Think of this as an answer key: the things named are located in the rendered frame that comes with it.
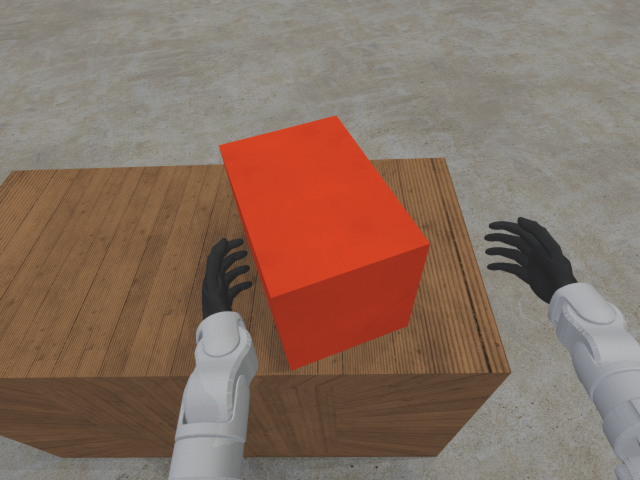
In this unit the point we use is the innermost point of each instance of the robot right upper arm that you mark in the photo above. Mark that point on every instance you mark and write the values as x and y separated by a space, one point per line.
629 470

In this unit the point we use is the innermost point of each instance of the pedestal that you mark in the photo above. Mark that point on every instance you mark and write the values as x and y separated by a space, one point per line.
101 274

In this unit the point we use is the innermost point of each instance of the carton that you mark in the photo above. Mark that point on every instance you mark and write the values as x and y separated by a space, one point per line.
339 258

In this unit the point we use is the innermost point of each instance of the robot right hand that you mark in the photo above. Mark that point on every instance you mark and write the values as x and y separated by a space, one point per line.
543 265

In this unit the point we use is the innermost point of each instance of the robot left hand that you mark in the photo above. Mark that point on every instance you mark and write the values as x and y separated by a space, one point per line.
216 295

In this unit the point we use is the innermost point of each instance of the robot left forearm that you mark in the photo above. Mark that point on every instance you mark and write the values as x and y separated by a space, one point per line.
212 424

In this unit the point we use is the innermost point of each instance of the robot right forearm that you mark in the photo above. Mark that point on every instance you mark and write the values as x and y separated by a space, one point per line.
606 359

